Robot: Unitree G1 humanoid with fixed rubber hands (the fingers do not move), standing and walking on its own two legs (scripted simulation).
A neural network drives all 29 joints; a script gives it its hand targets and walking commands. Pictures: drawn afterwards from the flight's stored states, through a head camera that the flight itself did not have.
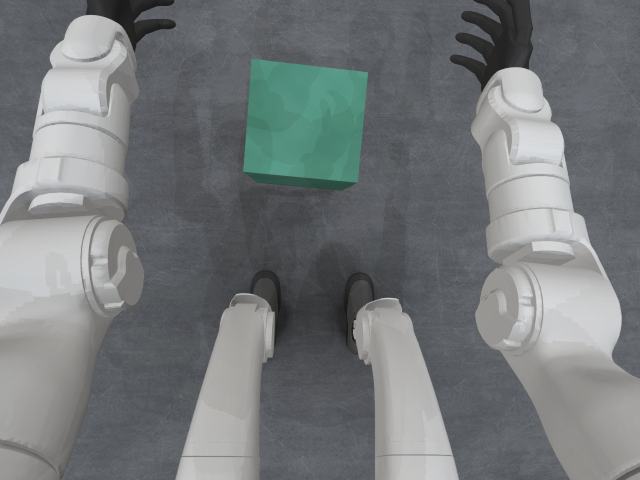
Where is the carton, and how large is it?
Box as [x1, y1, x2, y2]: [243, 59, 367, 190]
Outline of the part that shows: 252,59 243,171 257,182 341,190 357,182 367,72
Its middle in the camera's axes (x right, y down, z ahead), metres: -0.03 -0.22 +0.82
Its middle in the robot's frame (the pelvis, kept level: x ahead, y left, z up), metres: +0.53 +0.03 -0.53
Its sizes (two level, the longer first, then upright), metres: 0.210 0.200 0.250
